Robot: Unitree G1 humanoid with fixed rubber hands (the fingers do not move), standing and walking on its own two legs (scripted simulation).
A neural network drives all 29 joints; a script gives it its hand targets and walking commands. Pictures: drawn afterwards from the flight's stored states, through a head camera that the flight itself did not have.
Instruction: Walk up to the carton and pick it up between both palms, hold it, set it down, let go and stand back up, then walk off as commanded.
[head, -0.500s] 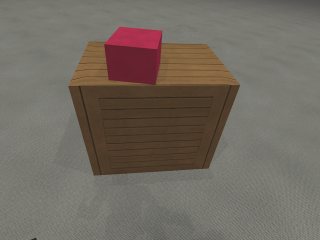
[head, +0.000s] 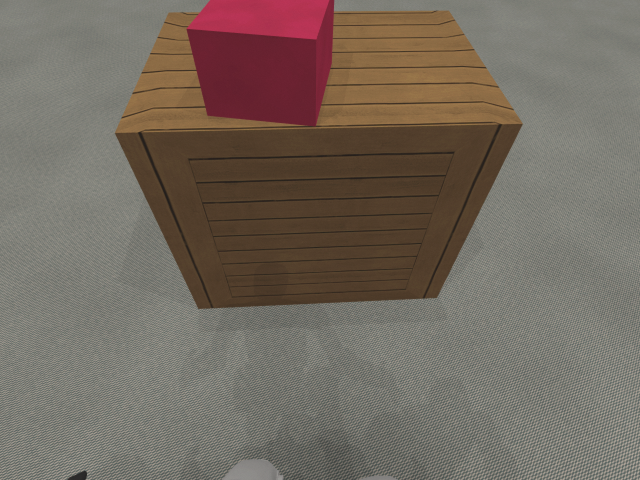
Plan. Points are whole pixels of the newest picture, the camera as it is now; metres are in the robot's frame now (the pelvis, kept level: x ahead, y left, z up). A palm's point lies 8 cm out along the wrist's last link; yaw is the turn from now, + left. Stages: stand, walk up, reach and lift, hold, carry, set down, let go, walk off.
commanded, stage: walk off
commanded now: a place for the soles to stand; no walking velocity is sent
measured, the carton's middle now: (271, 48) +0.93 +0.06 +0.07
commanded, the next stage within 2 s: stand in 0.58 s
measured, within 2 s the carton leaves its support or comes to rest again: neither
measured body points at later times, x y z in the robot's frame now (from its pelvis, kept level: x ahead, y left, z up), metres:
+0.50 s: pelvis +0.06 +0.04 +0.00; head +0.09 +0.06 +0.45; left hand +0.14 +0.37 -0.12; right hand +0.14 -0.27 -0.10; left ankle +0.12 +0.15 -0.73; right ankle +0.03 -0.10 -0.71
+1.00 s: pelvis +0.06 +0.02 +0.00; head +0.05 +0.01 +0.45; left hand +0.17 +0.32 -0.10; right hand +0.14 -0.29 -0.13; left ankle +0.11 +0.15 -0.73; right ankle +0.05 -0.10 -0.73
